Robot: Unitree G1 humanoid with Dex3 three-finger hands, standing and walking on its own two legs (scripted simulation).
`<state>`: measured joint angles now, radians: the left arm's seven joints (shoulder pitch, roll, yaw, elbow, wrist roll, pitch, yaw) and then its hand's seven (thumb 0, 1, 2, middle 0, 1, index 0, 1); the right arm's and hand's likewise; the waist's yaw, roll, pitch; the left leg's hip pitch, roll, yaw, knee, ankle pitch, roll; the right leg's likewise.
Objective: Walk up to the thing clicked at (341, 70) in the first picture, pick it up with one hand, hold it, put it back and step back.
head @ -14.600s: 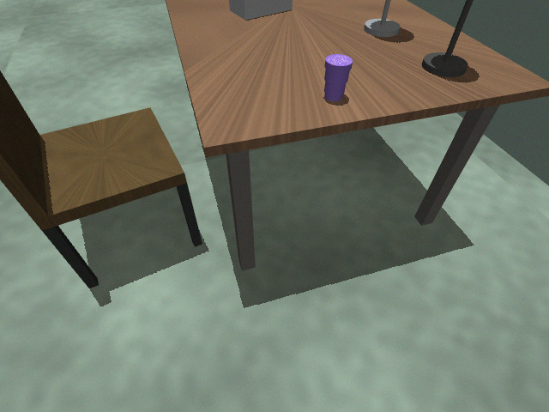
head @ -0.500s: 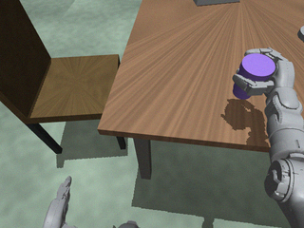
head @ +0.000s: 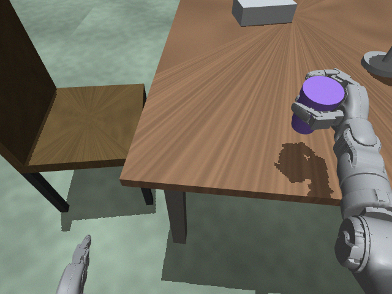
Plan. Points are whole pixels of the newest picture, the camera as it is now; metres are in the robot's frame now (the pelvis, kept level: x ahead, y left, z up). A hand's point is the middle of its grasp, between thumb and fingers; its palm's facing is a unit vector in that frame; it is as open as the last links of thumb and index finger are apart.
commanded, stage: lift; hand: right
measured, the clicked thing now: (312, 109) +0.48 -0.18 +0.14
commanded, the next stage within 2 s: hold in 1.10 s
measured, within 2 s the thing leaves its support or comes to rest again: neither
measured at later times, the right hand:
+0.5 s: hand (349, 109) +0.39 -0.18 +0.22, palm faces +0.08 +1.00 -0.03, open 9.3 cm
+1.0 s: hand (377, 113) +0.34 -0.18 +0.26, palm faces +0.08 +1.00 -0.03, open 9.4 cm
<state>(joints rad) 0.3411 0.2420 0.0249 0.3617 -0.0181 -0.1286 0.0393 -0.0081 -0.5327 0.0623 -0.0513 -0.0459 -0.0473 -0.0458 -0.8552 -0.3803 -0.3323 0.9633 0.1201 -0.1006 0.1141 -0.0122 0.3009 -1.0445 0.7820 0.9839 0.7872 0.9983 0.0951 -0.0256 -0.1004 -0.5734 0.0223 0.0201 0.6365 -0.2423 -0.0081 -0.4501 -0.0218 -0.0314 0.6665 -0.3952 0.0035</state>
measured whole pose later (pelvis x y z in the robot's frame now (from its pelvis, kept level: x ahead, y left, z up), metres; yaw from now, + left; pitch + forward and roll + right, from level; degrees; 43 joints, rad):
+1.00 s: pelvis -0.02 +0.01 +0.02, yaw -2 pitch -2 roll +0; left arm 0.26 0.25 0.07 0.60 -0.04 -0.18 0.05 -0.01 -0.53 0.06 -0.04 -0.04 -0.03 -0.04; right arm -0.48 -0.33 -0.30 0.07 0.24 0.51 0.13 -0.02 0.30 -1.05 0.77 1.00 0.78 1.02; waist 0.00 -0.08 -0.06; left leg -0.28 0.03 0.05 0.50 -0.19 0.00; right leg -0.16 -0.01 0.00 0.51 -0.31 0.01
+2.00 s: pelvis +0.00 +0.00 +0.02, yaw -3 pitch -2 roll +0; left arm 0.24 0.26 0.09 0.65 -0.05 -0.23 0.04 -0.01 -0.53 0.06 -0.05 -0.04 -0.05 -0.04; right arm -0.38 -0.32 -0.32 -0.17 0.28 0.69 0.14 -0.02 0.30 -1.05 0.77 1.00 0.78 1.02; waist -0.01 -0.09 -0.08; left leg -0.25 0.04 0.06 0.50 -0.21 -0.01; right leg -0.14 -0.01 0.01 0.51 -0.33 0.00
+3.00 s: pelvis -0.01 +0.01 +0.02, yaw -3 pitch -3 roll +0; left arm 0.24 0.25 0.08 0.65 -0.04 -0.23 0.05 -0.01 -0.54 0.06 -0.05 -0.04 -0.04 -0.04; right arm -0.39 -0.30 -0.30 -0.18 0.26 0.68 0.10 -0.01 0.31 -1.05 0.77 1.01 0.78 1.02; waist 0.00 -0.09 -0.07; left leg -0.25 0.04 0.06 0.50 -0.20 -0.01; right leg -0.15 -0.01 0.01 0.52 -0.32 0.01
